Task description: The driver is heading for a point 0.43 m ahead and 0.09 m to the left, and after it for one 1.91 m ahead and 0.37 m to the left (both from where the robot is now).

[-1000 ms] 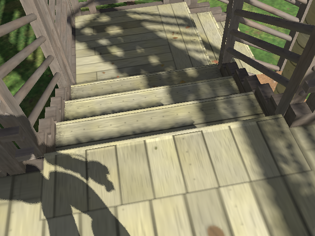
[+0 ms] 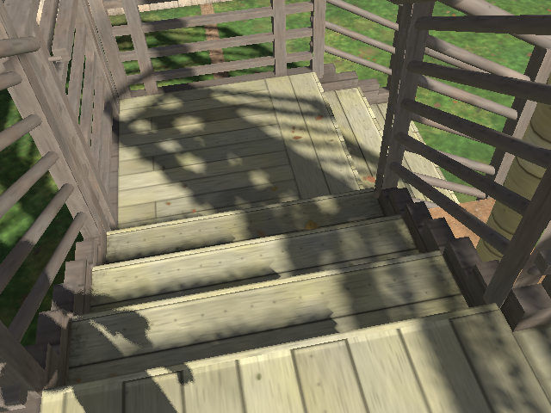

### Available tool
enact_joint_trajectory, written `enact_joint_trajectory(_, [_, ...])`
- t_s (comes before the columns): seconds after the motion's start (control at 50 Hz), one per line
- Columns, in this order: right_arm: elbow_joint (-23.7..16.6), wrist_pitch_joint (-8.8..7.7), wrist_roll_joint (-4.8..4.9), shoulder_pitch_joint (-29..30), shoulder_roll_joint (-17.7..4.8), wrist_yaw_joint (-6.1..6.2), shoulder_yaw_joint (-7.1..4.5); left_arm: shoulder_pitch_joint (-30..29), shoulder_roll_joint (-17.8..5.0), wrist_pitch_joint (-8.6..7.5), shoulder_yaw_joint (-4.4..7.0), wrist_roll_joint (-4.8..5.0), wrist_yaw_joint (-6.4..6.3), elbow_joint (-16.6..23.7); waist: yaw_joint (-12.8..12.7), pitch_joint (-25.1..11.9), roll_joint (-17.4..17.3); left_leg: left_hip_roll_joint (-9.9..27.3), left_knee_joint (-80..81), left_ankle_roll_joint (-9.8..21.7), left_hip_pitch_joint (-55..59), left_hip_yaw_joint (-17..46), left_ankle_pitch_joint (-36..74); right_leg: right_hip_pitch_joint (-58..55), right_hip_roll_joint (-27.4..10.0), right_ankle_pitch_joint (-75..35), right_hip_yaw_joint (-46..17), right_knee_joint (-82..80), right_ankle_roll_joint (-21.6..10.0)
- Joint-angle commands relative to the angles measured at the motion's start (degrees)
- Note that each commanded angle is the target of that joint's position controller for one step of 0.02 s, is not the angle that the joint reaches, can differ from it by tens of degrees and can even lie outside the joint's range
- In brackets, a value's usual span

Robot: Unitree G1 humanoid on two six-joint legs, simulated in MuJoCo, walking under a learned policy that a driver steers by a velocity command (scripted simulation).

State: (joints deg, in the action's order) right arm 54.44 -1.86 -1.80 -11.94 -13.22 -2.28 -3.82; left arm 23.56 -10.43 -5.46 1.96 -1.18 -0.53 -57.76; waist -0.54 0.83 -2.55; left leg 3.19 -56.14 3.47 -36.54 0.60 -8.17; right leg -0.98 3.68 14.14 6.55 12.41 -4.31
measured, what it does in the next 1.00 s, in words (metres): walks ahead, turning left: left foot, then right foot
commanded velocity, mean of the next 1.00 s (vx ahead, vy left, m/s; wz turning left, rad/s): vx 0.49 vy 0.00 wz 0.31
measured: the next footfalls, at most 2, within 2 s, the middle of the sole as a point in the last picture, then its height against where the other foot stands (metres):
left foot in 0.24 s outside the picture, level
right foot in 0.76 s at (290, 380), level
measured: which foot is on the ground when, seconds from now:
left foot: up 0.00-0.22, down 0.24-0.78, up 0.80-1.00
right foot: down 0.00-0.24, up 0.26-0.74, down 0.76-1.00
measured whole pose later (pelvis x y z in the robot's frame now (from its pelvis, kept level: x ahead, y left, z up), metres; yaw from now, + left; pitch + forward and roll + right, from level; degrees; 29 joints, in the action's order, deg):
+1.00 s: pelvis +0.54 +0.08 +0.00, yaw +19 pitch -1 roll +1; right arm 48.6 0.9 -1.4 -13.6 -15.2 0.2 -4.3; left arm 23.1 -14.5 -4.6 1.9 -0.8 1.0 -50.3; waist -1.0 1.3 -1.1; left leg -1.7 -62.5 2.8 -30.6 8.0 -15.2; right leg 9.0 4.9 13.8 1.5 23.6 -6.1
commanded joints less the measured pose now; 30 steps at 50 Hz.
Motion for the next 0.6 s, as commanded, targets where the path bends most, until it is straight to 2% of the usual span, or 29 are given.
enact_joint_trajectory(0.02, [-5.1,-0.25,-0.32,6.6,-0.1,-0.26,0.73,1.4,-5.8,-1.06,0.55,0.26,-0.64,1.6,-0.1,6.6,6.4,-0.4,7.3,-0.4,-4.8,-2.1,6.3,3.7,-14.9,-25.6,-3.3,-5.5,-3.6])
enact_joint_trajectory(0.08, [-7.9,-0.1,-0.19,12.6,0.7,-0.52,1.65,3.6,-6.2,-1.24,0.33,0.36,-1.41,0.3,-1.1,7.8,5.7,-1.2,16.4,0.7,-1.1,-6.4,9.2,2.6,-15.6,-30.7,-0.1,-5.9,-2.9])
enact_joint_trajectory(0.12, [-8.8,-0.15,-0.04,13.3,0.1,-0.44,1.68,4.5,-7.4,-1.18,0.52,0.29,-1.79,-0.4,-0.7,7.2,5.8,-2.6,20.1,2.3,1.7,-8.3,7.9,-1.3,-16.4,-39.5,1.9,-2.8,-2.3])
enact_joint_trajectory(0.14, [-8.4,-0.2,0.31,11.2,-0.5,-0.28,1.45,4.3,-7.8,-1.08,0.57,0.13,-1.83,-0.6,0.3,5.6,6.8,-4.3,20.4,3.8,5.3,-9.4,7.0,-2.9,-16.4,-49.3,3.3,0.9,-1.9])
enact_joint_trajectory(0.18, [-6.5,-0.22,-0.02,3.8,-2.7,0.28,0.47,3.1,-9.5,-0.38,1.07,0.03,-2.37,-0.3,3.8,0.6,8.7,-7.8,19.5,6.6,13.5,-10.9,0.5,-5.1,-17.1,-64.2,5.0,13.2,-1.3])
enact_joint_trajectory(0.2, [-4.6,-0.34,-0.18,-2.8,-4.2,0.47,-0.36,2.4,-10.4,0.21,1.35,-0.13,-2.39,0.2,6.5,-3.1,8.9,-9.1,21.1,8.2,20.7,-10.2,-1.5,-3.8,-17.6,-63.7,4.9,23.1,-1.5])
enact_joint_trajectory(0.22, [-2.3,-0.58,-0.73,-10.2,-6.5,0.79,-1.56,1.1,-11.4,0.63,1.61,0.0,-1.99,1.0,10.2,-6.6,7.5,-9.0,25.9,10.3,31.7,-7.6,-1.5,2.5,-16.4,-54.4,5.8,36.6,-0.9])
enact_joint_trajectory(0.24, [-1.9,-0.54,-0.98,-14.9,-11.6,1.62,-3.2,1.8,-8.9,0.61,1.23,-0.03,-1.42,2.8,10.8,-11.4,-0.3,4.0,27.2,14.3,43.2,9.3,-4.7,15.1,-12.2,-22.7,6.1,57.2,0.3])
enact_joint_trajectory(0.26, [-3.5,0.08,0.06,-11.7,-15.1,1.5,-3.83,4.3,-5.2,0.38,0.78,1.09,-0.28,6.4,5.5,-17.7,-10.5,17.7,35.6,24.5,56.6,42.3,-2.2,36.5,-0.1,17.2,-2.2,75.5,3.0])
enact_joint_trajectory(0.28, [-3.4,0.75,1.2,-10.7,-13.3,1.49,-3.68,-3.4,-9.5,-0.53,1.45,0.15,0.09,7.9,7.4,-12.4,-0.2,15.6,40.1,23.0,52.2,38.7,-5.5,43.7,-3.5,11.7,-10.0,75.8,2.2])
enact_joint_trajectory(0.3, [-3.5,0.78,1.4,-7.3,-10.9,2.09,-3.02,-6.5,-9.5,-1.47,1.32,0.32,0.42,9.4,5.4,-4.6,2.0,14.5,41.7,20.4,44.0,31.4,-5.6,44.8,-6.7,6.7,-10.2,70.0,2.2])
enact_joint_trajectory(0.32, [-3.8,0.59,1.05,-5.2,-8.3,2.25,-2.42,-6.5,-9.3,-1.74,1.34,0.19,0.24,9.1,2.6,-0.4,6.3,12.0,42.9,17.7,35.9,26.7,0.7,41.4,-8.4,4.4,-9.8,64.3,2.5])
enact_joint_trajectory(0.34, [-4.0,0.19,1.38,-4.3,-6.8,2.63,-1.93,-5.7,-9.1,-0.76,1.48,-0.69,-0.03,9.0,0.6,0.4,6.7,9.3,42.9,15.9,30.9,22.1,7.0,37.9,-9.6,3.9,-10.0,60.4,3.6])
enact_joint_trajectory(0.36, [-4.2,-0.29,1.49,-3.4,-6.2,2.92,-1.54,-4.1,-7.7,0.76,1.27,-0.83,-0.1,8.9,-1.0,-0.4,4.8,6.5,42.7,14.9,27.3,18.0,10.9,34.0,-10.2,3.9,-9.7,58.1,4.1])
enact_joint_trajectory(0.38, [-4.4,-0.93,1.59,-3.9,-6.3,2.94,-1.43,-4.1,-7.1,2.01,1.18,-1.19,0.01,9.4,-1.6,-0.7,4.1,4.9,42.7,14.6,25.4,16.3,13.0,32.8,-10.3,4.2,-9.2,56.0,4.8])
enact_joint_trajectory(0.42, [-4.0,-1.59,2.49,-6.2,-8.6,3.04,-1.82,-6.6,-6.6,3.84,1.11,-1.91,0.41,11.4,-1.8,0.0,3.4,3.5,43.9,14.1,23.1,15.5,11.6,34.2,-10.6,1.2,-8.1,51.2,6.7])
enact_joint_trajectory(0.44, [-4.3,-1.63,2.03,-7.5,-8.0,2.92,-1.77,-8.7,-6.7,4.07,1.07,-2.51,0.48,12.2,-1.0,1.4,3.7,3.1,44.6,13.4,22.7,15.5,9.7,36.5,-10.7,-2.3,-8.1,48.1,7.4])
enact_joint_trajectory(0.5, [-3.7,-1.73,1.99,-12.8,-7.1,2.97,-1.46,-16.4,-6.7,3.41,0.83,-2.48,0.93,14.9,2.5,2.7,1.4,2.6,46.2,10.0,26.9,15.5,10.2,41.4,-10.5,-11.7,-7.1,38.2,7.7])
enact_joint_trajectory(0.52, [-3.4,-1.79,2.24,-14.5,-6.1,2.96,-1.07,-18.4,-6.8,3.25,0.73,-2.17,1.3,15.5,3.2,2.6,0.8,2.2,46.0,8.7,28.7,14.6,12.4,41.5,-10.2,-15.1,-7.0,35.2,6.9])
enact_joint_trajectory(0.54, [-3.6,-1.79,2.39,-15.3,-6.1,3.23,-0.9,-21.0,-6.9,3.0,0.72,-2.32,1.77,16.5,4.2,2.8,0.9,1.7,45.2,7.2,30.1,13.8,18.2,41.1,-9.1,-18.1,-6.6,32.2,6.3])
enact_joint_trajectory(0.56, [-3.5,-1.83,2.41,-16.1,-6.3,3.46,-0.83,-22.4,-6.7,2.87,0.6,-2.05,1.98,17.1,4.6,2.2,0.0,1.6,44.3,6.4,32.2,13.1,22.3,41.0,-8.3,-19.4,-6.2,30.2,5.7])
enact_joint_trajectory(0.58, [-3.5,-1.85,2.2,-16.3,-6.3,3.51,-0.85,-22.5,-6.1,2.85,0.18,-2.07,2.21,17.2,4.6,1.0,-1.3,0.9,43.1,5.6,31.9,11.2,27.4,37.8,-6.9,-21.3,-5.5,30.3,5.3])
enact_joint_trajectory(0.6, [-4.0,-1.79,1.76,-15.9,-6.9,3.59,-0.95,-23.5,-6.3,2.91,0.09,-1.54,2.25,17.4,4.8,0.9,-1.9,0.4,42.2,4.8,32.4,9.9,30.3,36.3,-6.0,-20.8,-4.9,28.7,5.1])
